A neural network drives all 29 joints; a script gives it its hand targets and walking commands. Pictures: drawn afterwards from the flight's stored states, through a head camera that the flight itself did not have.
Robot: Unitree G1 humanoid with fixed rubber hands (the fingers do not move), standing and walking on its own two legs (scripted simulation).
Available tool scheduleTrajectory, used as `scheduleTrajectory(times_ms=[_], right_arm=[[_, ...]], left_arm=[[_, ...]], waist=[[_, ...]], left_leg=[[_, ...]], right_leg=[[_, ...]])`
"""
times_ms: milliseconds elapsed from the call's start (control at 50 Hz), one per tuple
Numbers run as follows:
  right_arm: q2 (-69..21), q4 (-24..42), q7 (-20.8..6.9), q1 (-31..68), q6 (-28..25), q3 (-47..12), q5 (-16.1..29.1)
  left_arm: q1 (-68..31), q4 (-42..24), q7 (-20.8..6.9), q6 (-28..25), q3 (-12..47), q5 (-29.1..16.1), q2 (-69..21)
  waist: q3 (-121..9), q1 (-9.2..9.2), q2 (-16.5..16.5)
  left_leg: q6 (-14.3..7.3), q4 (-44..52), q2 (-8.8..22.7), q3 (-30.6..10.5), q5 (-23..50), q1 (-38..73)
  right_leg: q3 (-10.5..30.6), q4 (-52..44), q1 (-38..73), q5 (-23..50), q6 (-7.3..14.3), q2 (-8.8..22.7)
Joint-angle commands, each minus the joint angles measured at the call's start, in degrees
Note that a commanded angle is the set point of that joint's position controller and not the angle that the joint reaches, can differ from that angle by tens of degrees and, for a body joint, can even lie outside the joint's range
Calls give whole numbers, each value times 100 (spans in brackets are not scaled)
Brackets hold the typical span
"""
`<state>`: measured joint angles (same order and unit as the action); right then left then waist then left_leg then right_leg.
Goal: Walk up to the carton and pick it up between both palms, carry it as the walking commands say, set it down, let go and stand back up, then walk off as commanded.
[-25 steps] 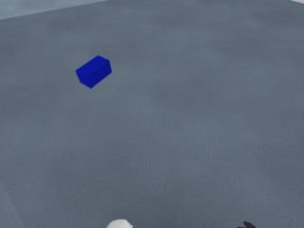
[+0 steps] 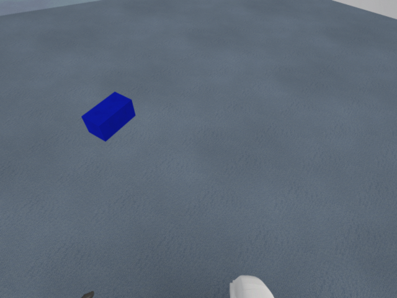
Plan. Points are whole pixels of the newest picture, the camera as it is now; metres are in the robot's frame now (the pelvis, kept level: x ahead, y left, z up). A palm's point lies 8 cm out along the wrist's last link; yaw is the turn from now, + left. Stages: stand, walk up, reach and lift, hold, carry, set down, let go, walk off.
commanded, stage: walk up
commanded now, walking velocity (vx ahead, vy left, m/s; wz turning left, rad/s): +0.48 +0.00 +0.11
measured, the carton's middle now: (110, 115) +1.32 +0.51 -0.71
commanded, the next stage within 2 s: none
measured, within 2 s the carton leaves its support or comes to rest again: neither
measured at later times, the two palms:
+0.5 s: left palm (113, 262) +0.22 +0.19 -0.12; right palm (312, 194) +0.36 -0.33 -0.12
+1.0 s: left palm (105, 148) +0.56 +0.27 -0.13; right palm (269, 148) +0.53 -0.25 -0.12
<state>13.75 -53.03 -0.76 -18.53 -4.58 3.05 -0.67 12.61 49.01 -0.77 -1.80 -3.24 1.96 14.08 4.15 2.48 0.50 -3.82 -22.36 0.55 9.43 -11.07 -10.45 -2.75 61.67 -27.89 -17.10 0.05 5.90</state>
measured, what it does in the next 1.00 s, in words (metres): walks ahead: right foot, then left foot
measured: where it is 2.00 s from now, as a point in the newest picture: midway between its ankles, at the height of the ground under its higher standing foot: (191, 168)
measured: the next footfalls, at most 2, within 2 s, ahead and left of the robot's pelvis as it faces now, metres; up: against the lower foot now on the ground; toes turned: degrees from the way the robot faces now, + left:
right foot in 0.30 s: +0.28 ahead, -0.16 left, +0.00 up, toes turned -6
left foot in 0.78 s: +0.56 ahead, +0.10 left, +0.00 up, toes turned +12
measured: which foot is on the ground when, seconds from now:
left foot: down 0.00-0.30, up 0.32-0.76, down 0.78-1.00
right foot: up 0.00-0.28, down 0.30-0.80, up 0.82-1.00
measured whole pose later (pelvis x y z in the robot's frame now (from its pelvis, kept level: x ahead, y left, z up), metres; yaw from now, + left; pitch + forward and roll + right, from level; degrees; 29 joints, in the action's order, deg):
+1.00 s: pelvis +0.50 +0.01 +0.00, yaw +1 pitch -2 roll +0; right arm 13.3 -55.4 -0.7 -17.2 -4.7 3.0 -0.8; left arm 13.6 52.8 -0.9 -1.4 -3.1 1.8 13.9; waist 5.1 1.1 0.8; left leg -3.3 -23.0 1.7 11.7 -11.3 -9.6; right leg -2.7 61.6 -27.4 -15.3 0.6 6.8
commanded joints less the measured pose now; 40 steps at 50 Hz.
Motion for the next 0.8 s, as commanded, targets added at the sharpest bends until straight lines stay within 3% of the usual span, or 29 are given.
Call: scheduleTrajectory(times_ms=[0,40,100,160,200,240,260,280,300,320,340,380,420,460,520,600,680,720,740,760,780], right_arm=[[683,275,25,-20,-129,130,9],[717,271,33,-132,-141,155,2],[790,274,39,-386,-133,213,0],[884,266,65,-587,-73,238,39],[901,242,101,-675,-8,227,54],[967,213,125,-706,65,209,39],[990,238,119,-654,97,190,21],[935,327,100,-546,117,143,3],[582,519,80,-506,122,22,10],[323,712,49,-484,133,-62,108],[431,681,61,-188,161,-1,103],[367,582,4,107,166,38,64],[239,514,-85,118,258,54,-19],[180,596,-137,311,337,76,-62],[155,798,-220,885,392,69,-90],[79,971,-302,1557,381,-31,-56],[177,978,-303,1808,295,-38,-49],[342,825,-248,1372,238,38,-66],[470,627,-199,767,200,88,-97],[735,298,-121,-128,146,168,-165],[1281,160,-4,-761,76,326,-253]], left_arm=[[285,-138,-74,91,3,33,122],[-72,-218,-104,102,21,33,141],[-518,-284,-114,90,48,14,182],[-711,-279,-95,53,31,57,231],[-706,-256,-83,16,25,74,285],[-313,-116,-48,-38,20,76,411],[174,81,-7,-91,-18,88,550],[913,356,53,-160,-108,121,802],[1607,533,104,-242,-217,210,1295],[1964,602,108,-227,-259,203,1687],[1675,585,83,-245,-172,182,1482],[870,460,45,-320,-62,169,923],[749,485,43,-396,1,94,622],[1059,555,67,-460,30,16,530],[1341,557,85,-486,35,-43,493],[1471,524,86,-445,16,-39,487],[1788,641,127,-368,-26,-43,631],[1697,687,136,-312,-64,-84,782],[1566,656,134,-268,-86,-130,879],[1658,600,119,-234,-30,-130,727],[1702,385,94,-241,97,-131,216]], waist=[[95,-202,-590],[255,-203,-608],[379,-151,-646],[351,-107,-748],[312,-79,-812],[-12,-162,-753],[-405,-308,-583],[-843,-573,-281],[-959,-731,914],[-1015,-813,1822],[-850,-647,898],[-229,-388,254],[-186,-280,566],[-216,-304,661],[122,-387,649],[530,-431,772],[544,-424,798],[80,-229,664],[-358,9,521],[-1024,235,1],[-1301,328,-1559]], left_leg=[[-453,1442,1585,-1647,-222,110],[-345,1484,1504,-1454,-84,140],[-243,1464,1431,-1156,733,310],[-190,1227,1466,-938,1825,678],[-151,1057,1517,-881,2150,851],[-79,372,1390,-763,2627,1009],[0,-391,1193,-594,2776,925],[129,-1472,967,-430,2590,303],[326,-3126,390,-227,460,-885],[437,-4116,-204,-738,-1926,-2447],[430,-4623,341,-1251,-1877,-2641],[470,-4283,697,-1262,-1012,-2489],[512,-3924,691,-1123,-560,-2211],[537,-3810,653,-976,-310,-2247],[596,-3430,663,-768,93,-2497],[644,-2241,539,-477,346,-2151],[546,-1369,346,-171,357,-1704],[377,-912,169,-10,151,-879],[228,-487,105,80,302,40],[67,-389,211,-158,306,1400],[-216,294,1883,-2435,315,2522]], right_leg=[[170,-391,-376,597,-117,208],[133,-892,-326,858,-152,223],[-58,-1645,-62,969,-185,121],[-266,-2072,39,820,-129,-48],[-342,-2389,168,602,-73,-129],[-480,-2806,695,453,10,-328],[-583,-3083,1347,629,67,-377],[-320,-3288,2379,727,197,-120],[1311,-3867,2950,737,330,1089],[3594,-4698,3857,874,834,2142],[3412,-4840,3447,423,904,2176],[2099,-4961,2587,408,635,1573],[1175,-4963,2382,1247,348,1136],[780,-4954,2498,1894,337,1097],[467,-5142,2543,2068,426,1089],[-75,-5298,2412,2154,478,875],[-249,-5071,2739,3108,488,967],[-388,-4092,2750,4220,458,902],[-507,-3152,2444,4509,410,780],[-507,-1773,1689,3743,321,508],[-432,-124,-150,152,130,-231]])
